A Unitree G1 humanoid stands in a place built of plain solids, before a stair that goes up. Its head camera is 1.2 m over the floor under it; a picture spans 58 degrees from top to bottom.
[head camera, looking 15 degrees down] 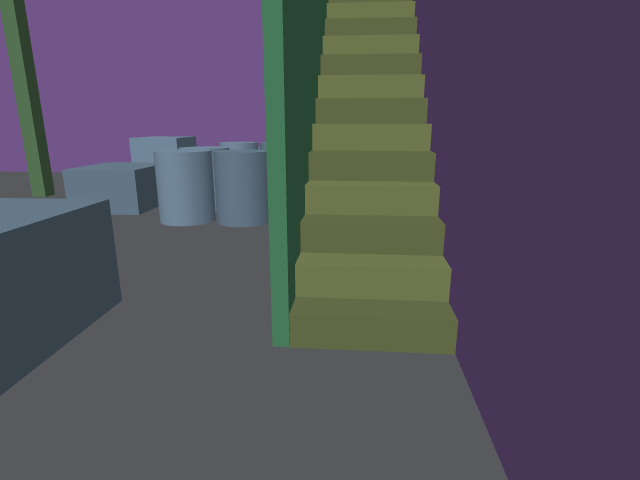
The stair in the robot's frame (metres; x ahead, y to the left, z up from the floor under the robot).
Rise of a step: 0.20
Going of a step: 0.25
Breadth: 0.90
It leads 5 degrees to the right of straight ahead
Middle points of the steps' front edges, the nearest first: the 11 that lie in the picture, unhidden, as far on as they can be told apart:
2.13 -0.28 0.20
2.38 -0.30 0.40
2.63 -0.32 0.60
2.89 -0.35 0.80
3.14 -0.37 1.00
3.39 -0.39 1.20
3.64 -0.41 1.40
3.89 -0.43 1.60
4.15 -0.45 1.80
4.40 -0.48 2.00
4.65 -0.50 2.20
